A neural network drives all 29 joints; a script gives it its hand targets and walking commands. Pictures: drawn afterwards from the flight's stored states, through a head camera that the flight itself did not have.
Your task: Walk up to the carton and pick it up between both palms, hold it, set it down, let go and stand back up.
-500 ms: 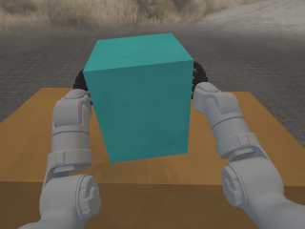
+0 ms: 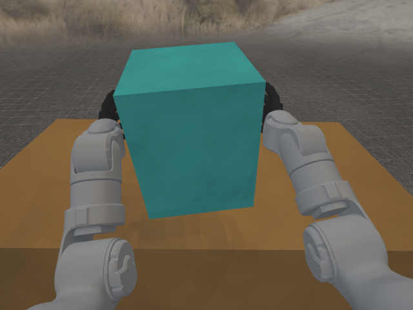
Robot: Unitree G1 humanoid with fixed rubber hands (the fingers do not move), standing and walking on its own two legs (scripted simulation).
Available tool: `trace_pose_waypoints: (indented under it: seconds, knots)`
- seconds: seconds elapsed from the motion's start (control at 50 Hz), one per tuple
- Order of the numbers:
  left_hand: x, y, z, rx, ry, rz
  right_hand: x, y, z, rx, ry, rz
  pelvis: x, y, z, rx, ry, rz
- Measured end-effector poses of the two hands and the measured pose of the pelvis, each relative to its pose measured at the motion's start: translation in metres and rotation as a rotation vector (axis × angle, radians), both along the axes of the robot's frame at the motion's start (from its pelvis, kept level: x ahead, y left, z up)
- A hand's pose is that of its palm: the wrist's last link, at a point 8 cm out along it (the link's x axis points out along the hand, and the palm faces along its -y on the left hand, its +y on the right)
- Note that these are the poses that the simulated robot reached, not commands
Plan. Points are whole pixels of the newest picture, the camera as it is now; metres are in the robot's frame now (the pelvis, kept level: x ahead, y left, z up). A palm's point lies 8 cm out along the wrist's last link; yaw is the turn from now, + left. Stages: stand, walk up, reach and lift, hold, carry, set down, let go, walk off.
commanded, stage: hold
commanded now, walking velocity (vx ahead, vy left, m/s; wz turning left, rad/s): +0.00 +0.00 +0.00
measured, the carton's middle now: (192, 128) +0.39 +0.00 +0.25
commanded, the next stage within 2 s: set down in 1.04 s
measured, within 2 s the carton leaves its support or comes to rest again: neither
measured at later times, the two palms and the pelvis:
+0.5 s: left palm (107, 125) +0.36 +0.15 +0.28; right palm (272, 117) +0.36 -0.14 +0.28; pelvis -0.01 +0.00 +0.00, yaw +0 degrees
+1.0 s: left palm (109, 128) +0.36 +0.15 +0.27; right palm (271, 119) +0.36 -0.14 +0.28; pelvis -0.01 +0.00 +0.00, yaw +0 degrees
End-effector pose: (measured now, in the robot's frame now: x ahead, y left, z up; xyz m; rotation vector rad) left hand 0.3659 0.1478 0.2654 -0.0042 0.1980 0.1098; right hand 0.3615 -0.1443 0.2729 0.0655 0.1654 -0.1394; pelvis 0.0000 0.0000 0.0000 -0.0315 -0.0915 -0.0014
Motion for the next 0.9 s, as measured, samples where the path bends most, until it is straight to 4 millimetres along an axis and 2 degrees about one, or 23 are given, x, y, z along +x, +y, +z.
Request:
trace_pose_waypoints:
  seconds: [0.22,0.42,0.9]
  knots:
    - [-0.004,-0.003,0.000,-0.003,0.009,-0.001,-0.006,-0.003,-0.002,0.020,0.009,-0.006,-0.003,0.000,0.000,0.002,-0.009,-0.006]
    - [-0.005,0.000,0.010,-0.004,-0.002,0.005,-0.004,0.000,0.007,0.010,-0.001,0.001,-0.007,-0.002,0.000,0.005,0.002,-0.006]
    - [-0.003,0.002,0.003,-0.003,0.020,0.004,-0.002,0.002,0.003,0.007,0.026,0.002,-0.008,-0.003,0.000,0.004,0.013,0.002]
